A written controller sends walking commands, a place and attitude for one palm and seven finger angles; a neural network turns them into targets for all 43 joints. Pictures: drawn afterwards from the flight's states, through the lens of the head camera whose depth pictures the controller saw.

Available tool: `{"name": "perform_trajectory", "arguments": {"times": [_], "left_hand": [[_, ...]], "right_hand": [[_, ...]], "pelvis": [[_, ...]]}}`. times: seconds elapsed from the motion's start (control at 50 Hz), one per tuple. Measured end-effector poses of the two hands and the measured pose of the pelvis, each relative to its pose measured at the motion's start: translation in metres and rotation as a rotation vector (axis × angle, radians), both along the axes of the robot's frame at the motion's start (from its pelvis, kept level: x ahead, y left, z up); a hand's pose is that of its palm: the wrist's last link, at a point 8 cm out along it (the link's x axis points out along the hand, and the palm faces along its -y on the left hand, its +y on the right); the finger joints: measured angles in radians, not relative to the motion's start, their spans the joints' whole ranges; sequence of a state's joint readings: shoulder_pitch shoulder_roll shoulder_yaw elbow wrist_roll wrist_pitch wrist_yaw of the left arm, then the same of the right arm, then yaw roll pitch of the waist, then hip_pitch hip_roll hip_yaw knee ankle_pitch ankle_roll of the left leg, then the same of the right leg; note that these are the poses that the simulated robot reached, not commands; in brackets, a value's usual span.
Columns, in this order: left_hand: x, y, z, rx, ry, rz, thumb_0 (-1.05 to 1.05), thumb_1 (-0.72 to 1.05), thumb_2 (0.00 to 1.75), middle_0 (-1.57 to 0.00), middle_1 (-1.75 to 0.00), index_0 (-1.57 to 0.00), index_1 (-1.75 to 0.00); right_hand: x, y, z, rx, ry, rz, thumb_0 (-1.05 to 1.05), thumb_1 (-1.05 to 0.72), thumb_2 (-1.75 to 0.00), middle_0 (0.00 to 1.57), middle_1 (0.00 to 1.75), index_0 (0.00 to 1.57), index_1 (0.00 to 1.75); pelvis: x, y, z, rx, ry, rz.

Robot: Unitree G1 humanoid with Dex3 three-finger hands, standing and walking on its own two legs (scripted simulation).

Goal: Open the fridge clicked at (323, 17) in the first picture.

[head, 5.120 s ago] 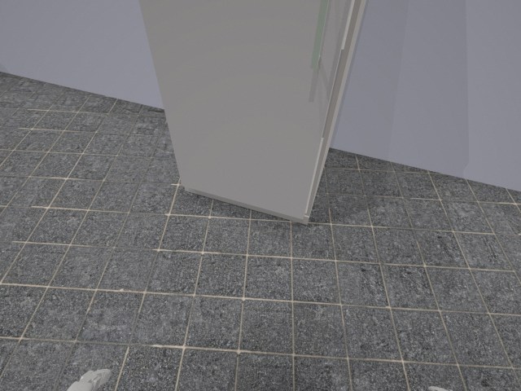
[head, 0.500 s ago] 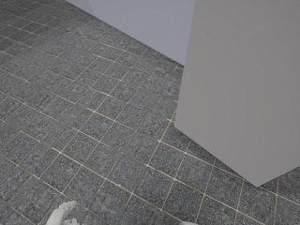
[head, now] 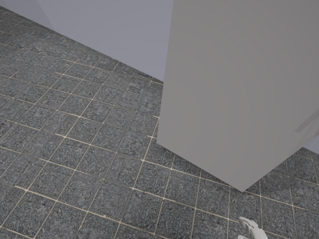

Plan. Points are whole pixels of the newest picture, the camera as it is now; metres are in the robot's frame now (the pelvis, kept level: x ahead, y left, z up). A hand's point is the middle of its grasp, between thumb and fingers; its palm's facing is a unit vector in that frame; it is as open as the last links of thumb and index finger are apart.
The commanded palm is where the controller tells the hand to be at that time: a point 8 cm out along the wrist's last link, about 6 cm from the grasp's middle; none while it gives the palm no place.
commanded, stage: turn to face it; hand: right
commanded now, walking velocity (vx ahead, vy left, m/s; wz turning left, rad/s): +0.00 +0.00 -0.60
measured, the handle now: out of the picture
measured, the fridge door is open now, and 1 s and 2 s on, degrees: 0 0 0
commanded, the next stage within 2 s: take the last steps up to it in 0.52 s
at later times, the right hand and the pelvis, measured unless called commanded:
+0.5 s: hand out of the picture -0.08 -0.23 -0.18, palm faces +0.33 +0.91 -0.25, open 7.4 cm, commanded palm none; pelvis -0.03 -0.02 +0.00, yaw -17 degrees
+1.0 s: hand out of the picture -0.03 -0.20 -0.15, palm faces +0.37 +0.90 -0.22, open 7.4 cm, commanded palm none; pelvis -0.01 -0.01 +0.01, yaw -21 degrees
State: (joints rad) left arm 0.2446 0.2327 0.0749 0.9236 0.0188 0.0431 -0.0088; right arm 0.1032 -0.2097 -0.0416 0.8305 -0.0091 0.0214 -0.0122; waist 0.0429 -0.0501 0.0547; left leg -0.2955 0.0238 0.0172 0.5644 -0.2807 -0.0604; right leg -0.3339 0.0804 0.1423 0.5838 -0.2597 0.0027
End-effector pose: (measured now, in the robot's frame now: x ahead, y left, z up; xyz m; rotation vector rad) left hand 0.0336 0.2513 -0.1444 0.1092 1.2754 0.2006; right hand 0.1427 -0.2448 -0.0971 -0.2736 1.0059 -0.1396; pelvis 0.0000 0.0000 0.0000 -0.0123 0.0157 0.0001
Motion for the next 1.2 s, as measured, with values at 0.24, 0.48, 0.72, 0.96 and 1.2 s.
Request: {"name": "perform_trajectory", "arguments": {"times": [0.24, 0.48, 0.72, 0.96, 1.2], "left_hand": [[0.031, 0.027, 0.008, 0.009, 0.034, -0.165, 0.01, 0.91, 0.90, -0.20, -0.30, -0.20, -0.30], [0.109, -0.045, 0.025, 0.082, -0.111, -0.414, 0.01, 0.91, 0.90, -0.20, -0.30, -0.19, -0.30], [0.093, -0.102, 0.040, 0.028, -0.145, -0.468, 0.00, 0.90, 0.90, -0.21, -0.30, -0.20, -0.30], [0.025, -0.041, 0.000, -0.004, 0.081, -0.362, 0.00, 0.91, 0.90, -0.21, -0.30, -0.20, -0.30], [0.080, -0.037, 0.007, -0.018, 0.146, -0.401, 0.01, 0.91, 0.90, -0.20, -0.30, -0.19, -0.30]], "right_hand": [[-0.095, 0.015, 0.007, 0.009, 0.077, -0.196, 0.01, -0.91, -0.90, 0.20, 0.30, 0.20, 0.30], [-0.233, -0.027, -0.044, 0.091, 0.297, -0.436, 0.01, -0.91, -0.90, 0.20, 0.30, 0.20, 0.30], [-0.255, -0.045, -0.030, 0.110, 0.297, -0.488, 0.01, -0.91, -0.90, 0.20, 0.30, 0.19, 0.30], [-0.197, -0.005, -0.022, 0.102, 0.194, -0.427, 0.01, -0.91, -0.90, 0.20, 0.30, 0.20, 0.30], [-0.235, 0.061, -0.014, 0.179, 0.394, -0.572, 0.00, -0.92, -0.90, 0.20, 0.30, 0.20, 0.30]], "pelvis": [[-0.009, 0.018, 0.013, -0.034, -0.039, -0.173], [-0.030, -0.020, -0.004, 0.007, -0.021, -0.293], [-0.042, -0.038, 0.015, 0.017, -0.036, -0.329], [-0.015, -0.012, 0.006, -0.023, -0.022, -0.358], [0.040, -0.011, 0.019, -0.021, -0.041, -0.396]]}}
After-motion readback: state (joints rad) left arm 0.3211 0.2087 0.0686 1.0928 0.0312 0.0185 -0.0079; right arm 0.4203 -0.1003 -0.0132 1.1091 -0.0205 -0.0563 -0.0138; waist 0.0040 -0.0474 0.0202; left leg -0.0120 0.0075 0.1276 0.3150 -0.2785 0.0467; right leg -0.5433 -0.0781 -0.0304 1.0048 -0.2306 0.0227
